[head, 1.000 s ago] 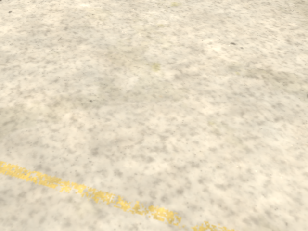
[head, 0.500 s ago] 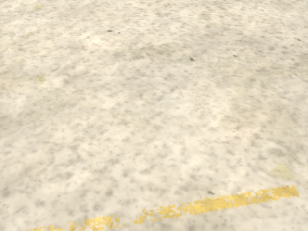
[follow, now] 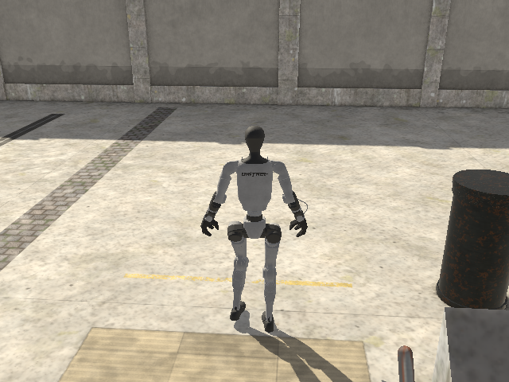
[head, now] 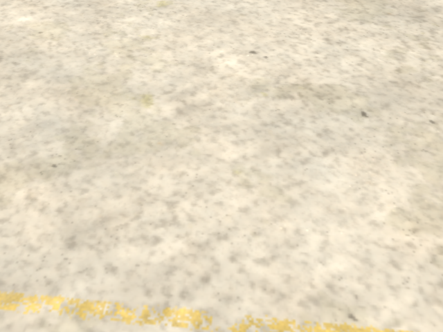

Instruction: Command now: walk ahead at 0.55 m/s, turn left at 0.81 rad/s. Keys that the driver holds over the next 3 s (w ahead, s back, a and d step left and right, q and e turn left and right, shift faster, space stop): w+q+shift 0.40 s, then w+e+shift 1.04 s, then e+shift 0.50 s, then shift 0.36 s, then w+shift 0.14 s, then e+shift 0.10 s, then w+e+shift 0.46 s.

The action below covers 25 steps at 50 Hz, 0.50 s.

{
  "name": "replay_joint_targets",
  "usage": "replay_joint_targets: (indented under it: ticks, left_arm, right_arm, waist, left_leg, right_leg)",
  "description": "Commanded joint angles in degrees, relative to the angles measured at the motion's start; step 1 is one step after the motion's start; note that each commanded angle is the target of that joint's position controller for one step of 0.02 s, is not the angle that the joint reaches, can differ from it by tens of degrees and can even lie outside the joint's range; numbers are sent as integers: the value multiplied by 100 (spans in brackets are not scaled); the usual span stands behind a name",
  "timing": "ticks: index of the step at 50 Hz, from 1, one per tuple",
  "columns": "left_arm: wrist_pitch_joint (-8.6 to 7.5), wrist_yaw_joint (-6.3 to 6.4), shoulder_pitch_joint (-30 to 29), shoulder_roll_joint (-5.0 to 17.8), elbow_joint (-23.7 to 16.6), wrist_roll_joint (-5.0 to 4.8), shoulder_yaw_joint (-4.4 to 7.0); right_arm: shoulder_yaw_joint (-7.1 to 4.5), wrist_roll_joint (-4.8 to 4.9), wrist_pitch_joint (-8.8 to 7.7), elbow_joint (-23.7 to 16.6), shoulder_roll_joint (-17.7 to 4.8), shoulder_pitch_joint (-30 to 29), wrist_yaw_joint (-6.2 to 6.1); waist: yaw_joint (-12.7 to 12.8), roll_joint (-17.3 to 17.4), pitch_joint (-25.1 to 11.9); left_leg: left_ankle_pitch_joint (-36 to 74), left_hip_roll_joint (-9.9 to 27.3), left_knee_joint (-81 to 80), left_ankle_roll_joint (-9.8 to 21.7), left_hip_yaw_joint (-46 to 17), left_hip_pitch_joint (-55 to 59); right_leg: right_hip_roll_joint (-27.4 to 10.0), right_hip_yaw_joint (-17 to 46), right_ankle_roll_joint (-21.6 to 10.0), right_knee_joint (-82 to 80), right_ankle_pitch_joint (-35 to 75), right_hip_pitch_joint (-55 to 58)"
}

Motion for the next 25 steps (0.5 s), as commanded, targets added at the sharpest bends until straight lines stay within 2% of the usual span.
replay_joint_targets:
  ticks: [1,2,4,8,13,16,17,18,19,20,21,22,23,24,25]
  left_arm:
    - [-240,-27,-391,690,-409,53,145]
    - [-304,-40,-297,696,-384,24,134]
    - [-403,-100,166,684,-217,16,137]
    - [-518,-193,1019,605,97,32,148]
    - [-606,-200,1578,352,476,66,86]
    - [-630,-144,1838,299,764,101,56]
    - [-628,-121,1817,313,834,118,46]
    - [-622,-87,1662,371,851,115,38]
    - [-598,-31,1691,502,897,91,59]
    - [-533,27,1630,720,925,86,111]
    - [-481,54,1555,894,945,72,140]
    - [-492,-6,1323,934,881,36,122]
    - [-516,-122,1317,458,816,64,37]
    - [-582,-243,1659,-54,322,-199,-107]
    - [-653,-224,504,595,137,-223,42]
  right_arm:
    - [-92,-48,-235,-722,-652,-709,183]
    - [-81,-98,-215,-619,-602,-469,281]
    - [-30,-115,-171,-631,-533,-526,393]
    - [44,-130,-158,-783,-476,-1118,460]
    - [172,-139,-221,-997,-323,-1966,568]
    - [336,-135,-263,-1227,-115,-2466,630]
    - [394,-119,-272,-1275,-45,-2492,620]
    - [447,-100,-274,-1276,33,-2358,588]
    - [453,-100,-267,-1219,6,-2145,540]
    - [403,-110,-270,-1068,-126,-1540,485]
    - [314,-145,-294,-778,-294,-510,414]
    - [146,-184,-358,-318,-591,890,286]
    - [-35,-176,-363,-38,-1040,1221,131]
    - [-108,-205,-366,-233,-1534,983,58]
    - [-123,-151,-344,-212,-1296,1157,-7]
  waist:
    - [-64,-378,139]
    - [-88,-538,107]
    - [59,-585,301]
    - [394,-467,573]
    - [627,-427,1071]
    - [646,-448,1181]
    - [549,-448,1104]
    - [330,-501,917]
    - [138,-634,602]
    - [-276,-818,199]
    - [-793,-944,-325]
    - [-1412,-930,-898]
    - [-1270,-152,-1204]
    - [-634,1013,-2192]
    - [-1190,-96,-1990]
  left_leg:
    - [516,608,1704,-32,219,-2202]
    - [672,646,2033,-39,398,-2152]
    - [932,821,2408,1,607,-2397]
    - [1240,993,2553,46,706,-3058]
    - [1344,1096,1829,219,1229,-3323]
    - [1040,1129,1063,499,1853,-3072]
    - [871,1033,722,661,2081,-2672]
    - [721,807,301,859,2363,-1885]
    - [588,479,149,1000,2630,-1145]
    - [341,253,76,1139,2625,-328]
    - [2,86,-30,1337,2317,972]
    - [169,105,-712,1580,1634,2876]
    - [-609,1096,-1217,1655,207,4331]
    - [-1524,2936,-2081,2155,-3077,5796]
    - [-1538,2758,-2890,1854,-3081,5211]
  right_leg:
    - [-2040,2200,-411,-1687,-2430,906]
    - [-1797,1691,-321,-1719,-2104,899]
    - [-1649,1085,-247,-1786,-1688,919]
    - [-1699,412,-135,-1801,-1059,1383]
    - [-1720,-508,-3,-2026,-7,1649]
    - [-1723,-1157,110,-1905,1786,1963]
    - [-1680,-1460,175,-1695,2992,1988]
    - [-1632,-1793,252,-1359,4876,1814]
    - [-1701,-1893,249,-888,6905,1804]
    - [-1857,-1902,235,-42,8136,1773]
    - [-2093,-1751,73,1112,8540,1351]
    - [-2115,-1618,-122,2609,7628,364]
    - [-1438,-1548,-146,4655,2314,-1127]
    - [-676,-790,-7,6638,-1248,-3138]
    - [-684,-27,-134,6788,-297,-3567]
Next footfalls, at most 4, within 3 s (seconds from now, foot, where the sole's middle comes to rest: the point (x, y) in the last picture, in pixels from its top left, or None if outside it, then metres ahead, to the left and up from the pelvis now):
0.46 left None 0.35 0.21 -0.78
0.90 right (144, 239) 0.78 0.31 -0.78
1.28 left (95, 153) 1.16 0.56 -0.78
1.68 right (175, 103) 1.45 0.27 -0.78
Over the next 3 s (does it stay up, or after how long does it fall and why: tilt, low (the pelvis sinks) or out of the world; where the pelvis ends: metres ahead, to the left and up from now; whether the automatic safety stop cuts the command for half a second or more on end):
stays up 1.52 0.10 0.00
